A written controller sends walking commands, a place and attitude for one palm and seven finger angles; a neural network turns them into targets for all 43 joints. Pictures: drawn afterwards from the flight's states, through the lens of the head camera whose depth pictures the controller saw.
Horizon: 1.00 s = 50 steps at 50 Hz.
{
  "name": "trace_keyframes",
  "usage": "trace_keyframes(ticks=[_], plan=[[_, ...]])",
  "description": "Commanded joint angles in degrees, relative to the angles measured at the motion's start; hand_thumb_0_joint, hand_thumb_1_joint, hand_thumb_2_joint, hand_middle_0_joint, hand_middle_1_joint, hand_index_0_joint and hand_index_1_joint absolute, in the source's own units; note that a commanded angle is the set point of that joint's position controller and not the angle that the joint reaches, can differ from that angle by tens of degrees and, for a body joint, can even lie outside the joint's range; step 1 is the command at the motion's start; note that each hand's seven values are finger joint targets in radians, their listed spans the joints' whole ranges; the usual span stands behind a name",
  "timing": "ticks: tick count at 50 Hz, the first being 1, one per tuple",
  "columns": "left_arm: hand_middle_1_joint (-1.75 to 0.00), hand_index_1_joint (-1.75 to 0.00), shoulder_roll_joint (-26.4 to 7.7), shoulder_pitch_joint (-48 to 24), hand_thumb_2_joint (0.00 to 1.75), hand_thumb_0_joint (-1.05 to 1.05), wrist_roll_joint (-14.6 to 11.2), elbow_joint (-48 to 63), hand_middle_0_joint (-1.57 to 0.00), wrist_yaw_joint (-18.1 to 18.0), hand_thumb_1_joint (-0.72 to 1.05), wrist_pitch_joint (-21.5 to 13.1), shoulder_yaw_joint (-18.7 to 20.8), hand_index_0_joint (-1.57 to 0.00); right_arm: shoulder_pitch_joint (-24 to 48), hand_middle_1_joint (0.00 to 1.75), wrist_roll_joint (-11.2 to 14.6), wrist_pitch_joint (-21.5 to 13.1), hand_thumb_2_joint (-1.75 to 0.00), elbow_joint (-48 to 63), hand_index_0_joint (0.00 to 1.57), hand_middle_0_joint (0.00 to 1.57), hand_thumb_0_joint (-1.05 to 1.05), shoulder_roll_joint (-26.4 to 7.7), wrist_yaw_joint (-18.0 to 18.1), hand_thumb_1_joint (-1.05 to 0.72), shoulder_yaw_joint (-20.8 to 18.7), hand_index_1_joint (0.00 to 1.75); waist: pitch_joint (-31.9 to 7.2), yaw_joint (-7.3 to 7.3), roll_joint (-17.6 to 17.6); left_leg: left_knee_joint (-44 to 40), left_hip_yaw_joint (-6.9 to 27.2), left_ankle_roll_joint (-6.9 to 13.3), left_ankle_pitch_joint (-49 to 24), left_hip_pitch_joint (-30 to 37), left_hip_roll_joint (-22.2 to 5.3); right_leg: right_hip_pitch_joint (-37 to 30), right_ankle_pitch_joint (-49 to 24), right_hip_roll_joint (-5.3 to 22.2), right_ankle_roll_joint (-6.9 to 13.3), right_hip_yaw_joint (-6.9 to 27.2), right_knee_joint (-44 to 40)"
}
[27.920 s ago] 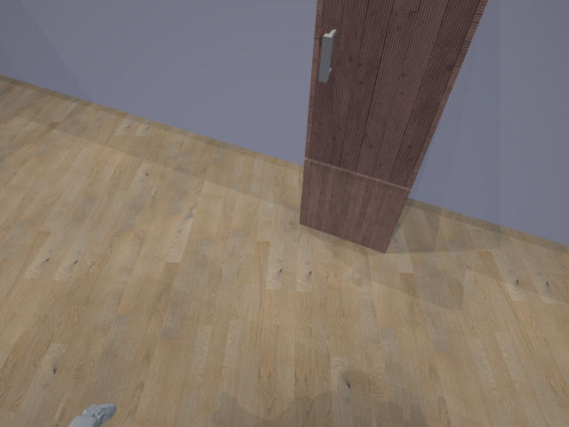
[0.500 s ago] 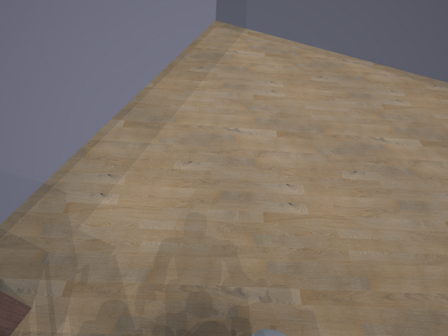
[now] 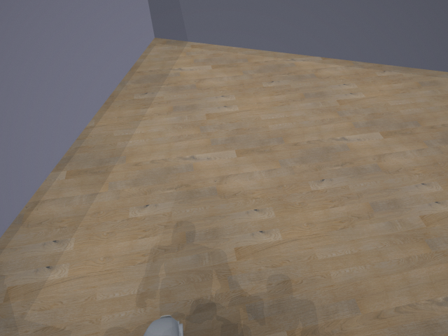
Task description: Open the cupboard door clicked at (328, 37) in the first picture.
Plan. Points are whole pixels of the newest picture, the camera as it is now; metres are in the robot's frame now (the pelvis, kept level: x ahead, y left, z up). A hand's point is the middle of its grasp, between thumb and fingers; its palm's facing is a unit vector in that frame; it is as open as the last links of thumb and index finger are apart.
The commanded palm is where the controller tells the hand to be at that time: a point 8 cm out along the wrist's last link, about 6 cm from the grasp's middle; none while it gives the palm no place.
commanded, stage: walk to a spot facing it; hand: left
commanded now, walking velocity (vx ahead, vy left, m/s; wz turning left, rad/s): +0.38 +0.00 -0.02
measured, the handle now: out of the picture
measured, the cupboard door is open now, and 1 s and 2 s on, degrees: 49 49 49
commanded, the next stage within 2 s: turn to face it in 0.62 s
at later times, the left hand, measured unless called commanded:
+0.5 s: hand (140, 262) +0.30 +0.20 -0.17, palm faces -0.04 -0.98 -0.17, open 7.4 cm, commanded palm none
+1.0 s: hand (171, 214) +0.45 +0.16 -0.21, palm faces +0.07 -0.99 -0.14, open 7.3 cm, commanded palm none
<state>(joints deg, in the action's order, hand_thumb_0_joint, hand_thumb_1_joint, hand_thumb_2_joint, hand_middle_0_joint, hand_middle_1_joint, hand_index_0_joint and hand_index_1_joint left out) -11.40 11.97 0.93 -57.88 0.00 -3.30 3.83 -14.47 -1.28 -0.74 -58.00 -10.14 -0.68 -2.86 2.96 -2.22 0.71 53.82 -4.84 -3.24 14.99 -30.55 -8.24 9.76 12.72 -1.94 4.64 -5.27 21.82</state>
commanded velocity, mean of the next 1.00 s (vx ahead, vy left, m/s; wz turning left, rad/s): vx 0.23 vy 0.00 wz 0.12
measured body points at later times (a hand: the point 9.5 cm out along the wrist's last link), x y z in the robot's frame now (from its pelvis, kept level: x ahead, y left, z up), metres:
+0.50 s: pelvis +0.23 +0.02 +0.00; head +0.25 +0.02 +0.45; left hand +0.30 +0.26 -0.15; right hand +0.19 -0.21 -0.16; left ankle +0.20 +0.14 -0.74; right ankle +0.32 -0.13 -0.70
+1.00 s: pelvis +0.42 -0.02 -0.02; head +0.45 +0.01 +0.43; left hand +0.45 +0.21 -0.19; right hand +0.49 -0.26 -0.16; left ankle +0.49 +0.07 -0.75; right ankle +0.37 -0.14 -0.74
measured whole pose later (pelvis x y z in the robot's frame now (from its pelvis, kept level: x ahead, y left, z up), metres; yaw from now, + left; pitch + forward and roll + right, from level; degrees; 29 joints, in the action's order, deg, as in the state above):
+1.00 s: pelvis +0.42 -0.02 -0.02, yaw +3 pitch +1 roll -2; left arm -10.4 13.6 0.8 -60.2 -0.5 -0.8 2.7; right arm -11.9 -1.1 -0.9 -57.4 -9.7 -0.5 -2.1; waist 2.8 -1.2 1.8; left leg 36.0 -6.9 2.3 12.2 -23.9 -3.3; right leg 12.2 26.0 4.1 -1.6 -12.5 38.7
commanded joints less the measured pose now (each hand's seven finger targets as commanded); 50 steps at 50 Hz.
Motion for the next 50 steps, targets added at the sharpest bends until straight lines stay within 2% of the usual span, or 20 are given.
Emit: trace_keyframes(ticks=[1,6,8,9,10,11,12,15,19,28,29,30,31,33,38,46,47,48,49,50], plan=[[-0.30,-0.30,-6.4,6.1,0.90,0.00,-0.1,-0.2,-0.20,0.4,0.90,-1.8,0.9,-0.20,2.5,0.30,-0.2,-1.3,-0.90,3.8,0.20,0.20,0.00,-2.8,-0.8,-0.90,-0.5,0.30,-0.1,2.44,3.1,-9.3,0.6,0.2,-3.9,-1.5,0.0,-3.2,-6.4,15.9,6.8,12.2,-11.7],[-0.30,-0.30,-7.6,8.9,0.90,0.00,0.1,-2.4,-0.20,0.1,0.90,-1.7,0.8,-0.20,8.4,0.30,-0.1,-2.3,-0.90,5.6,0.20,0.20,0.00,-3.6,-1.1,-0.90,-0.6,0.30,1.0,3.24,4.3,-19.2,-0.9,1.8,-3.1,2.8,2.5,-7.5,-13.9,16.7,5.1,11.9,-7.7],[-0.30,-0.30,-7.7,7.7,0.90,0.00,-0.1,-2.6,-0.20,0.1,0.90,-1.6,0.8,-0.20,1.9,0.30,-0.3,-2.9,-0.90,3.3,0.20,0.20,0.00,-5.4,-0.4,-0.90,-0.9,0.30,-1.1,-0.56,1.7,-25.2,-2.4,3.0,-5.2,15.6,4.8,-3.1,-19.9,14.1,3.1,8.5,1.2],[-0.30,-0.30,-6.2,7.7,0.90,0.00,-0.2,-2.1,-0.20,0.3,0.90,-1.5,0.7,-0.20,-5.3,0.30,-0.7,-3.2,-0.90,0.9,0.20,0.20,0.00,-8.4,0.1,-0.90,-1.7,0.30,-4.4,-3.32,-4.7,-26.9,1.8,5.0,-5.3,29.3,2.6,5.3,-19.4,10.7,1.0,6.1,13.2],[-0.30,-0.30,-3.9,9.8,0.90,0.00,-0.6,-1.1,-0.20,0.6,0.90,-1.5,0.2,-0.20,-14.3,0.30,-1.6,-3.5,-0.90,-0.9,0.20,0.20,0.00,-14.2,0.8,-0.90,-3.1,0.30,-11.2,-5.75,-14.8,-29.7,21.2,11.4,-2.1,42.8,-12.1,18.9,-2.5,4.1,-2.1,0.1,30.2],[-0.30,-0.30,-3.7,7.2,0.90,0.00,-0.6,0.9,-0.20,0.8,0.90,-1.9,-0.4,-0.20,-19.2,0.30,-1.4,-2.9,-0.90,-1.6,0.20,0.20,0.00,-16.3,1.3,-0.90,-3.2,0.30,-13.0,-6.91,-17.3,-37.0,33.3,16.8,-2.6,44.9,-20.7,25.8,18.4,0.3,-2.7,1.9,46.3],[-0.30,-0.30,-4.6,3.3,0.90,0.00,-0.1,2.0,-0.20,0.7,0.90,-1.8,0.0,-0.20,-16.6,0.30,-1.1,-2.6,-0.90,-1.1,0.20,0.20,0.00,-15.5,1.5,-0.90,-3.1,0.30,-7.4,-6.01,-10.1,-38.0,33.0,18.1,-1.8,39.6,-20.9,29.8,17.3,3.5,-2.3,5.9,52.6],[-0.30,-0.30,-2.8,1.5,0.90,0.00,0.7,1.2,-0.20,1.5,0.90,-0.4,0.3,-0.20,-6.2,0.30,-0.8,-3.5,-0.90,1.4,0.20,0.20,0.00,-8.3,1.6,-0.90,-1.2,0.30,1.6,-0.61,-6.7,-43.4,20.0,12.3,5.2,20.7,-14.6,28.6,6.8,8.5,-3.5,7.3,51.2],[-0.30,-0.30,-0.4,3.2,0.90,0.00,0.6,1.3,-0.20,2.4,0.90,1.6,0.0,-0.20,-4.9,0.30,-0.4,-4.2,-0.90,0.5,0.20,0.20,0.00,-7.8,1.6,-0.90,-1.1,0.30,-0.2,2.29,-9.0,-44.9,5.1,9.9,-2.0,18.5,-8.8,22.0,0.8,9.1,-4.8,3.7,35.7],[-0.30,-0.30,-2.6,0.1,0.90,0.00,0.8,1.9,-0.20,2.4,0.90,1.3,0.8,-0.20,-7.4,0.30,-0.8,-2.5,-0.90,-2.0,0.20,0.20,0.00,-8.3,0.8,-0.90,-1.2,0.30,2.3,3.62,-4.0,-37.7,-1.2,8.0,4.2,15.4,-7.3,4.8,-3.2,4.9,-4.0,-2.8,11.9],[-0.30,-0.30,-4.5,5.3,0.90,0.00,0.9,0.4,-0.20,2.1,0.90,0.9,1.4,-0.20,-7.4,0.30,-0.6,-2.4,-0.90,-2.3,0.20,0.20,0.00,-7.4,0.7,-0.90,-1.0,0.30,0.3,6.09,-1.1,-28.8,-3.7,6.5,0.6,13.2,-4.7,-2.5,-0.9,4.8,-2.8,-0.6,9.0],[-0.30,-0.30,-9.0,13.1,0.90,0.00,1.3,-1.9,-0.20,1.5,0.90,0.0,2.4,-0.20,-7.6,0.30,0.0,-2.6,-0.90,-1.8,0.20,0.20,0.00,-4.8,0.5,-0.90,-0.3,0.30,-3.6,9.34,8.7,-11.9,-8.1,4.1,1.9,4.0,0.8,-14.4,4.8,13.4,1.2,12.2,4.2],[-0.30,-0.30,-15.4,19.6,0.90,0.00,0.7,-3.4,-0.20,0.8,0.90,-0.2,3.8,-0.20,-8.0,0.30,0.7,-2.6,-0.90,0.2,0.20,0.20,0.00,-2.6,0.2,-0.90,0.2,0.30,-8.8,10.65,22.5,6.4,-7.0,2.6,21.6,-5.9,6.3,-20.9,10.3,27.5,6.9,33.4,-7.4],[-0.30,-0.30,-12.1,13.4,0.90,0.00,-0.2,-2.0,-0.20,-0.2,0.90,0.1,2.8,-0.20,-2.9,0.30,0.7,-2.7,-0.90,0.9,0.20,0.20,0.00,-4.7,0.4,-0.90,-0.7,0.30,-4.3,8.03,10.5,16.5,2.5,3.1,13.1,-10.0,1.2,-13.5,9.3,26.2,7.8,29.2,-10.1],[-0.30,-0.30,-4.3,3.6,0.90,0.00,0.3,-0.1,-0.20,-0.6,0.90,-1.1,-0.1,-0.20,-7.0,0.30,0.2,-0.6,-0.90,-2.2,0.20,0.20,0.00,-0.1,0.6,-0.90,0.3,0.30,-3.3,0.69,6.6,1.9,1.8,1.2,4.9,3.7,0.4,1.5,-19.3,19.9,3.8,4.6,-8.1],[-0.30,-0.30,-6.6,2.0,0.90,0.00,-0.2,0.2,-0.20,-0.9,0.90,0.5,0.8,-0.20,-3.5,0.30,0.2,-0.2,-0.90,0.4,0.20,0.20,0.00,-2.5,-0.1,-0.90,0.3,0.30,-3.3,0.37,4.2,-21.8,-2.3,1.4,-7.5,13.5,3.7,-0.4,-20.1,18.5,-0.7,-4.0,3.5],[-0.30,-0.30,-6.2,2.7,0.90,0.00,-0.3,0.8,-0.20,-0.9,0.90,1.0,0.8,-0.20,-6.5,0.30,0.0,-0.4,-0.90,0.1,0.20,0.20,0.00,-5.4,0.0,-0.90,-0.4,0.30,-6.4,-0.72,-1.9,-24.5,0.6,2.5,-17.1,20.7,2.6,2.8,-14.9,16.6,-2.9,-5.4,11.2],[-0.30,-0.30,-4.1,4.3,0.90,0.00,-0.8,1.9,-0.20,-0.9,0.90,1.5,0.7,-0.20,-9.8,0.30,-0.6,-0.7,-0.90,0.6,0.20,0.20,0.00,-10.9,0.5,-0.90,-1.5,0.30,-9.9,-1.72,-15.8,-28.0,16.7,8.5,-32.3,27.0,-8.3,11.2,3.8,10.1,-7.1,-7.6,23.3],[-0.30,-0.30,-3.8,2.9,0.90,0.00,-1.1,3.4,-0.20,-0.9,0.90,2.1,-0.1,-0.20,-11.1,0.30,-0.4,-0.3,-0.90,0.7,0.20,0.20,0.00,-14.1,1.4,-0.90,-2.0,0.30,-11.2,-2.70,-21.8,-31.2,27.4,15.6,-43.1,30.1,-16.6,18.0,27.1,5.3,-8.6,-2.9,37.3],[-0.30,-0.30,-5.0,0.3,0.90,0.00,-0.5,5.0,-0.20,-1.2,0.90,2.6,0.3,-0.20,-9.7,0.30,-0.5,0.2,-0.90,1.0,0.20,0.20,0.00,-14.4,1.8,-0.90,-2.2,0.30,-10.2,-2.58,-14.2,-32.2,26.3,17.0,-32.4,26.1,-16.6,18.4,26.5,5.6,-7.7,2.8,42.6]])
